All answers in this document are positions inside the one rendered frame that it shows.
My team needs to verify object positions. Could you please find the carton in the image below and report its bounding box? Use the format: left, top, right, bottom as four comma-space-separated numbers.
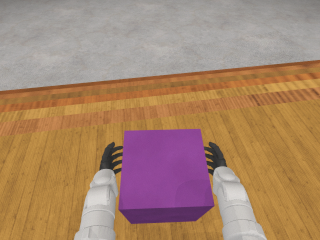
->
118, 129, 215, 224

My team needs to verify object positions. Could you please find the left robot forearm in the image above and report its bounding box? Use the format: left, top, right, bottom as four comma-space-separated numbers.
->
74, 169, 119, 240

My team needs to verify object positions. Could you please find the right robot forearm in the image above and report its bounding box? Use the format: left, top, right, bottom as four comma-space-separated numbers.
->
212, 166, 267, 240

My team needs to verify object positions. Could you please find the right robot hand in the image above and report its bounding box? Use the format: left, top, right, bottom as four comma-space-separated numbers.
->
204, 142, 227, 176

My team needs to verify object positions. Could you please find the left robot hand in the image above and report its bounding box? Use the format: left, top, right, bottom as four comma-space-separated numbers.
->
99, 142, 123, 175

